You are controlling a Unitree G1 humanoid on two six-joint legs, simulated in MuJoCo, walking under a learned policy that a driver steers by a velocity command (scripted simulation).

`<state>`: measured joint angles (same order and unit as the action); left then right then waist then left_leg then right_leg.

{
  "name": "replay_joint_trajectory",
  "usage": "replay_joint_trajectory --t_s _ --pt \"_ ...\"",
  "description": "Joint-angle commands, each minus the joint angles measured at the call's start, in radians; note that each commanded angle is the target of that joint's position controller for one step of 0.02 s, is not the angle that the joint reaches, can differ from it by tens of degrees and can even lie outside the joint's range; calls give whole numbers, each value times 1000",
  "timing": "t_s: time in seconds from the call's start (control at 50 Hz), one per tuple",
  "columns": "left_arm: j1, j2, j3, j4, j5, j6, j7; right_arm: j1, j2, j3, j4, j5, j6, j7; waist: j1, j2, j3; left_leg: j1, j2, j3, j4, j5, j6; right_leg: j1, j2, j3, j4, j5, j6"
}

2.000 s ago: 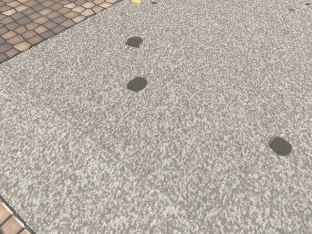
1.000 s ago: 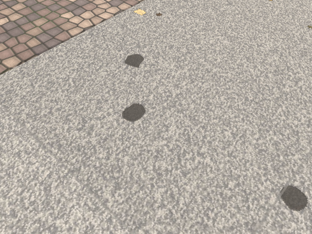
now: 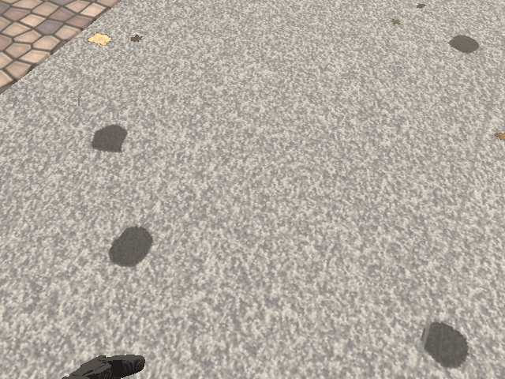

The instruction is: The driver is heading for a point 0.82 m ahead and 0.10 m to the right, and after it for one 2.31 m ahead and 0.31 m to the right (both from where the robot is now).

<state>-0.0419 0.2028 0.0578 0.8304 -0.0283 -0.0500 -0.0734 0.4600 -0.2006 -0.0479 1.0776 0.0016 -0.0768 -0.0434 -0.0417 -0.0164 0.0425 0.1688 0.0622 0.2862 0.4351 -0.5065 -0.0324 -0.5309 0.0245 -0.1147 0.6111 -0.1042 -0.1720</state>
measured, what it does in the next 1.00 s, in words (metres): walks ahead, turning right: left foot, then right foot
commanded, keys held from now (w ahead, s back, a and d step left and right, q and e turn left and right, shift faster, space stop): w+e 0.50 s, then w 0.20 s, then no key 0.22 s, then q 0.08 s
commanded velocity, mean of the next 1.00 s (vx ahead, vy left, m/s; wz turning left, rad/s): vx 0.43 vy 0.00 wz -0.40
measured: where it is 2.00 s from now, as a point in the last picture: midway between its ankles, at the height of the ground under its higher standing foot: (285, 338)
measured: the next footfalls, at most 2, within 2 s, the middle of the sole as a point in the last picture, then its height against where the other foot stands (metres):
left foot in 0.50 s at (225, 366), level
right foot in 0.96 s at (340, 324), level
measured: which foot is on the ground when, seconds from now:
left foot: down 0.00-0.02, up 0.04-0.48, down 0.50-0.96, up 0.98-1.00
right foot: down 0.00-0.50, up 0.52-0.94, down 0.96-1.00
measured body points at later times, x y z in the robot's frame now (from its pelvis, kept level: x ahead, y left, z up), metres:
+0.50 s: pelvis +0.30 +0.00 +0.01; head +0.32 -0.01 +0.46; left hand +0.39 +0.28 -0.11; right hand +0.46 -0.29 -0.06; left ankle +0.45 +0.08 -0.71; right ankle +0.13 -0.07 -0.71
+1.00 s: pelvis +0.50 -0.09 +0.02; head +0.53 -0.11 +0.47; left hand +0.80 +0.03 -0.06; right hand +0.41 -0.35 -0.12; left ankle +0.46 +0.08 -0.69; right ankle +0.56 -0.22 -0.71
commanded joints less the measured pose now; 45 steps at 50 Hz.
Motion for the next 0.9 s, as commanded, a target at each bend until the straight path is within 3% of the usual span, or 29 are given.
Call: replay_joint_trajectory --t_s 0.02,0.04,0.06,0.08,0.1,0.12,0.14,0.18,0.24,0.32,0.38,0.42,0.46,0.48,0.5,0.52,0.54,0.56,0.58,0.6,0.62,0.66,0.72,0.78,0.84,0.9 --pt "398 279 99 47 -4 15 37 -63 -127 -17 -117 -28 -27 13 202 -94 -237 -569 65 -75 815 363 51 766 -168 382 -50 16 -133" --pt "389 310 92 10 23 0 33 0 -50 10 -176 12 -72 35 118 -207 -411 -869 -114 -302 1091 -87 33 984 -382 978 -260 -196 -335" --pt "397 233 75 26 25 -11 34 -157 -146 -17 -208 46 -107 44 173 -78 -322 -972 -55 -413 1110 -6 66 917 -341 895 -349 -191 -255" --pt "328 181 61 17 16 -25 34 -208 -163 -21 -237 57 -115 42 134 -36 -192 -993 -11 -394 1028 100 84 765 -301 724 -356 -119 -207" --pt "233 153 49 -9 10 -36 27 -206 -162 -27 -223 39 -109 29 71 72 -124 -921 34 -387 945 162 76 590 -249 605 -367 -24 -166" --pt "178 131 40 -29 11 -40 28 -182 -171 -39 -221 22 -93 21 31 83 -98 -849 63 -387 873 194 62 465 -208 519 -377 44 -144" --pt "165 122 34 -36 18 -40 33 -162 -169 -45 -228 14 -75 22 3 59 -89 -788 84 -390 832 206 49 382 -186 478 -391 69 -137" --pt "194 146 36 -34 12 -41 47 -187 -149 -46 -258 -6 -52 18 -9 29 -63 -761 92 -364 732 226 13 278 -162 426 -411 130 -141" --pt "272 194 47 -32 15 -40 73 -334 -137 -40 -322 -23 -41 8 33 -11 -31 -794 63 -331 513 390 -25 224 -121 374 -417 170 -121" --pt "352 195 48 -29 4 -27 82 -494 -109 -22 -372 -8 -50 22 103 -54 -28 -735 -15 -321 184 593 -17 250 -83 363 -377 70 -62" --pt "395 192 48 -21 -2 -19 84 -551 -135 -23 -404 6 -61 41 125 -74 -40 -710 -41 -339 92 591 -7 330 -121 437 -314 32 -52" --pt "402 193 49 -25 -1 -12 90 -550 -164 -30 -416 8 -73 54 112 -84 -51 -684 -52 -357 43 522 11 400 -151 503 -251 22 -41" --pt "379 198 51 -41 5 -5 96 -467 -190 -41 -404 10 -85 57 57 -118 -72 -569 -62 -345 5 452 45 416 -152 538 -177 83 -19" --pt "361 173 42 -55 10 -7 93 -354 -220 -56 -378 1 -90 52 -1 -111 -137 -398 -43 -348 -13 455 80 384 -103 510 -63 150 10" --pt "346 119 22 -80 24 -12 87 -184 -278 -71 -361 -16 -91 43 -74 -24 -282 -124 117 -489 20 420 147 255 -40 425 211 55 48" --pt "507 55 2 -98 -5 -25 83 -72 -350 -91 -322 -28 -76 45 -13 330 -429 229 348 -954 -57 229 316 -103 101 294 535 -416 118" --pt "523 148 13 -72 -21 -28 85 -76 -256 -71 -328 -8 -70 52 -25 285 -388 218 370 -1097 -119 9 312 -243 26 325 686 -467 123" --pt "426 207 27 -76 -17 -24 85 -126 -185 -52 -340 -1 -64 51 -49 163 -240 88 321 -943 -136 10 264 -282 -7 317 726 -372 128" --pt "362 198 26 -89 -3 -21 88 -182 -170 -43 -345 -7 -55 53 -31 74 -150 -57 273 -805 -150 129 237 -250 -41 277 707 -296 133" --pt "317 182 27 -104 12 -24 87 -217 -155 -37 -339 -12 -50 57 -11 59 -80 -175 230 -715 -176 246 234 -225 -65 270 648 -249 133" --pt "318 165 29 -109 12 -23 82 -231 -142 -30 -333 -19 -50 59 18 85 -60 -246 196 -644 -200 316 226 -178 -91 264 603 -224 129" --pt "338 128 23 -108 7 -16 77 -225 -137 -30 -317 -10 -55 65 40 116 -61 -296 164 -561 -240 394 237 -132 -106 227 528 -212 131" --pt "266 104 11 -138 22 -14 76 -207 -185 -42 -295 -1 -58 62 40 95 -39 -311 175 -490 -274 583 266 -156 -129 191 369 -137 152" --pt "203 77 -5 -149 27 -23 70 -204 -207 -44 -281 0 -39 50 30 96 -57 -340 127 -344 -234 881 230 -44 -104 140 155 13 168" --pt "127 89 -3 -165 22 -24 61 -147 -221 -42 -253 10 -21 45 -3 120 -81 -307 120 -311 -193 890 205 36 -61 118 26 130 168" --pt "104 120 7 -181 27 -26 52 -152 -229 -40 -239 21 -6 41 14 138 -93 -256 145 -337 -110 849 177 94 -42 132 -75 105 133"
Velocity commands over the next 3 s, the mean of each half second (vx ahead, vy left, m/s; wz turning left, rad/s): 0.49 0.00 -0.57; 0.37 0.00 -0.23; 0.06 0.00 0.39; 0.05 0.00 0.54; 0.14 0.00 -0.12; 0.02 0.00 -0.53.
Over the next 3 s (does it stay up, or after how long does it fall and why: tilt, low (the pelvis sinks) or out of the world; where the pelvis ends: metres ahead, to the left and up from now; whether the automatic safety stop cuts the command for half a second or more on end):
stays up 0.67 -0.08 0.03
